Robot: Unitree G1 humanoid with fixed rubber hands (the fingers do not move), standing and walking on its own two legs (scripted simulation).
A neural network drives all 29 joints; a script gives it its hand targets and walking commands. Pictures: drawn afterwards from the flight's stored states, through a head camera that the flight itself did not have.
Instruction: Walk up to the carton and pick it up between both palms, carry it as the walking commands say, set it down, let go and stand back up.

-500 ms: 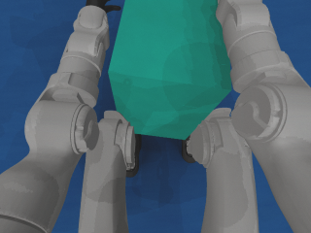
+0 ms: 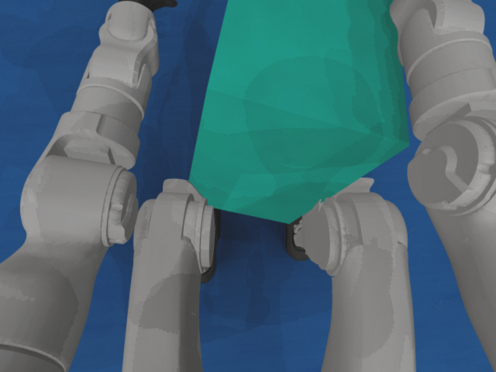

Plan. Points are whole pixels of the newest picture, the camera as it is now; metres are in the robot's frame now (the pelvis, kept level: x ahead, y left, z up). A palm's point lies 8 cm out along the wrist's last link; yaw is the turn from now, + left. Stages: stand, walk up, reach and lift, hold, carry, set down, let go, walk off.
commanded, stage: set down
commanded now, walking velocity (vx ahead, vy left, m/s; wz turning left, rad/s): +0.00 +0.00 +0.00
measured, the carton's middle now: (275, 89) +0.44 -0.03 -0.20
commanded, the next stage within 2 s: let go in 1.42 s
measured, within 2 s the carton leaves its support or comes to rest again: rests again in 1.76 s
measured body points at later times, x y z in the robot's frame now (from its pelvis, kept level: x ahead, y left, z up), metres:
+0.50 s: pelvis -0.01 -0.01 +0.03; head +0.35 +0.00 +0.28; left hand +0.56 +0.15 -0.11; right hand +0.54 -0.20 -0.11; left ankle +0.10 +0.10 -0.37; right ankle +0.15 -0.12 -0.37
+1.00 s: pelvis +0.00 -0.01 +0.14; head +0.34 -0.01 +0.42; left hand +0.57 +0.16 +0.04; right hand +0.54 -0.21 +0.03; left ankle +0.10 +0.10 -0.37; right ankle +0.15 -0.12 -0.37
